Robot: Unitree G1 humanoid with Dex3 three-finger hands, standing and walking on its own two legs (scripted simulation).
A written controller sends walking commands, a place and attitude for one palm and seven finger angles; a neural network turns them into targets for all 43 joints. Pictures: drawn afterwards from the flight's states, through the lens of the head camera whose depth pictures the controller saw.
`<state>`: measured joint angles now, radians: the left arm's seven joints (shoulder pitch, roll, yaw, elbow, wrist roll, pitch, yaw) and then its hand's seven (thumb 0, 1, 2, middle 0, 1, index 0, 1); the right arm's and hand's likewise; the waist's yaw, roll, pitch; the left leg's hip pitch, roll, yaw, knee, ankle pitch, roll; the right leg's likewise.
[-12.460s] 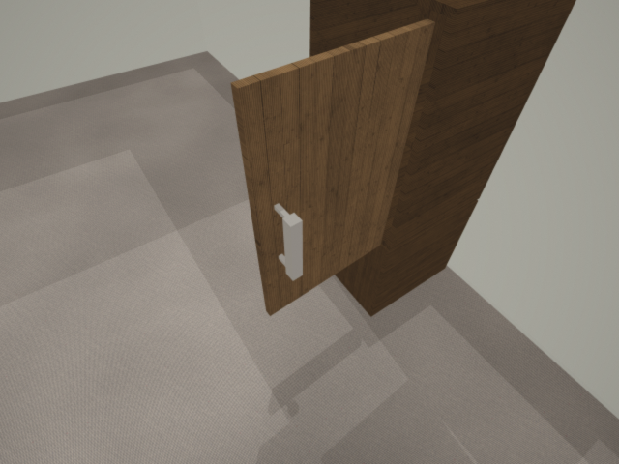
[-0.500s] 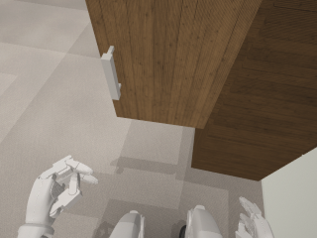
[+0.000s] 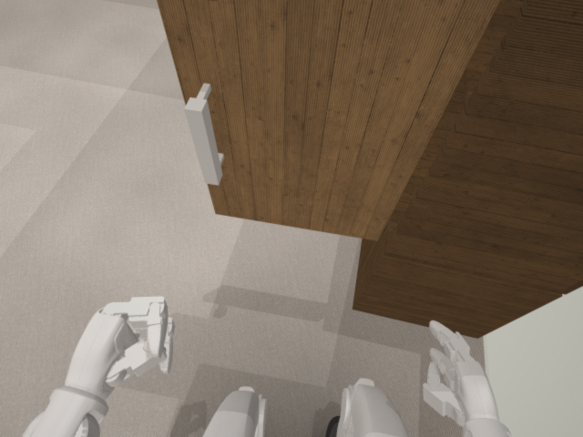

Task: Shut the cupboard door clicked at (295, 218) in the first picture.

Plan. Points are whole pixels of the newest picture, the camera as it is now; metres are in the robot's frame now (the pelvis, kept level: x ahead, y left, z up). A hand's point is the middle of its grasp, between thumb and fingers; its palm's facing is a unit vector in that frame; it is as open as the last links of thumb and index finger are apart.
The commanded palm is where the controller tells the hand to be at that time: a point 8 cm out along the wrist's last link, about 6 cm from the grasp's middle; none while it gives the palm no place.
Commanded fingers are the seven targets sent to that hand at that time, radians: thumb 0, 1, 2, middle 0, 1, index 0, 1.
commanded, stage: raise the hand and make a fist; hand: left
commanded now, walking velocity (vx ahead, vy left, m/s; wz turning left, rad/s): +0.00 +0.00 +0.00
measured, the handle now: (209, 137) +0.54 +0.18 +0.05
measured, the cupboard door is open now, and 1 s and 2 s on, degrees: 93 93 93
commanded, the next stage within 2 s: bring the fist close to the handle in 0.50 s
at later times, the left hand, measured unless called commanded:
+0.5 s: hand (147, 336) +0.23 +0.18 +0.06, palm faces -0.06 -1.00 -0.06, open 3.1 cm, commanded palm +0.20 +0.23 +0.05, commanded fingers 0.00 0.90 0.90 -1.30 -1.50 -1.30 -1.50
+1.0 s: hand (190, 283) +0.29 +0.15 +0.05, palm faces -0.17 -0.98 -0.03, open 3.1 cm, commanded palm +0.29 +0.21 +0.05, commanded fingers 0.00 0.90 0.90 -1.30 -1.50 -1.30 -1.50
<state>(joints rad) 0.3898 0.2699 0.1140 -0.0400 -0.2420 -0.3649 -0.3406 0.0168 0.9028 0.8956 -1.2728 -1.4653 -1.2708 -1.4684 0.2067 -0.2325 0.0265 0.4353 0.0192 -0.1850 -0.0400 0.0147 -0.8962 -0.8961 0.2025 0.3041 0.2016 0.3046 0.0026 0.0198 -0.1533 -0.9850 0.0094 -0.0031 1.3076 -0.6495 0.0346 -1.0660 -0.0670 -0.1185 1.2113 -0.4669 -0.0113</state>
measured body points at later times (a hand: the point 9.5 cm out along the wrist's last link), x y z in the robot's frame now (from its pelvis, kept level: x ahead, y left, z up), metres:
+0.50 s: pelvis +0.00 -0.01 +0.00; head +0.08 +0.00 +0.44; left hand +0.22 +0.24 +0.06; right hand +0.19 -0.25 -0.07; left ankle -0.01 +0.09 -0.63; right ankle +0.06 -0.13 -0.63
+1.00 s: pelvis -0.01 +0.00 +0.00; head +0.09 +0.01 +0.44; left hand +0.30 +0.21 +0.05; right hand +0.16 -0.24 -0.08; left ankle -0.01 +0.09 -0.63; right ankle +0.06 -0.13 -0.63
